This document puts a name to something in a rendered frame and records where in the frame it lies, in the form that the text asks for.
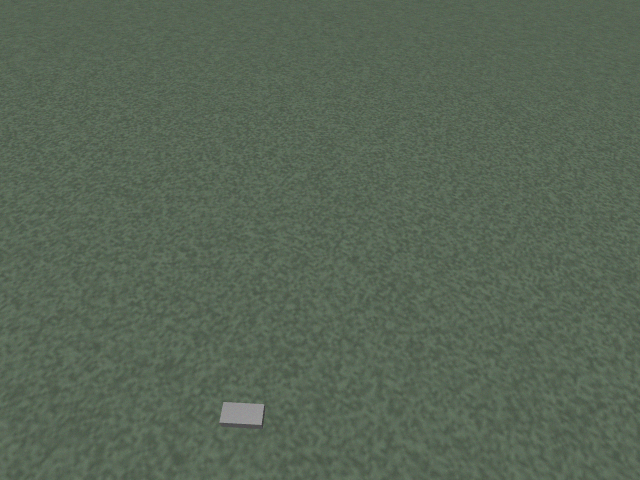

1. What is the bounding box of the small box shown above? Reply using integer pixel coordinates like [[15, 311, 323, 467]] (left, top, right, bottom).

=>
[[219, 402, 265, 429]]

